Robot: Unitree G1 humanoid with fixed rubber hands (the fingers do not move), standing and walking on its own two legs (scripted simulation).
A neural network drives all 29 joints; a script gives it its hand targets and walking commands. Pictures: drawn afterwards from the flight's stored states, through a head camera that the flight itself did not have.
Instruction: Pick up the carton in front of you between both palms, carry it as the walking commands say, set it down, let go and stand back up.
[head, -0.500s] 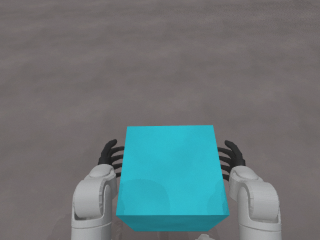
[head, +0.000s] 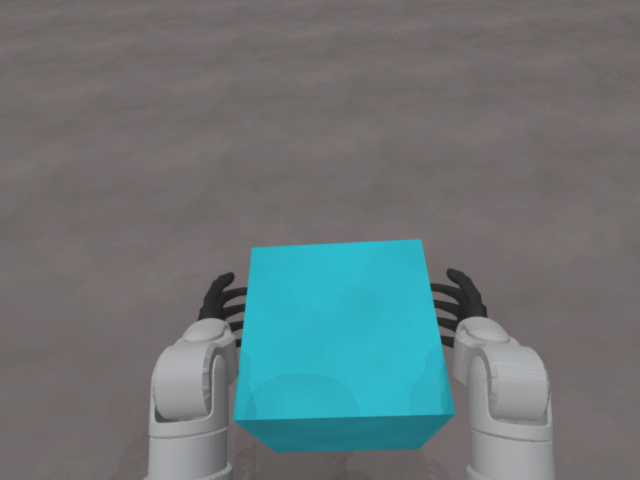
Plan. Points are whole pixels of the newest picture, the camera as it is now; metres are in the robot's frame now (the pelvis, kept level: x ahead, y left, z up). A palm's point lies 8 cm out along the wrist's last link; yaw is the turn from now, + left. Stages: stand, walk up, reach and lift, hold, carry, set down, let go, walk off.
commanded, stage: carry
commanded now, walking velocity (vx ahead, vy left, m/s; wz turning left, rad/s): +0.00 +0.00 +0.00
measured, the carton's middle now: (341, 356) +0.30 +0.00 -0.01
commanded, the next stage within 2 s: hold in 1.90 s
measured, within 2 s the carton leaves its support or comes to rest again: neither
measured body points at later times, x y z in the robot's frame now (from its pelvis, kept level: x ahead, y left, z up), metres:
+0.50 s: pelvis +0.07 +0.01 +0.00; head +0.06 +0.01 +0.45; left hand +0.36 +0.16 +0.03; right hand +0.36 -0.14 +0.03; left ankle +0.00 +0.11 -0.73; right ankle +0.01 -0.10 -0.73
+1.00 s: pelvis +0.03 +0.01 -0.01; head +0.00 +0.01 +0.44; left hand +0.32 +0.16 +0.02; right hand +0.32 -0.14 +0.02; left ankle -0.01 +0.12 -0.74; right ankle +0.00 -0.10 -0.74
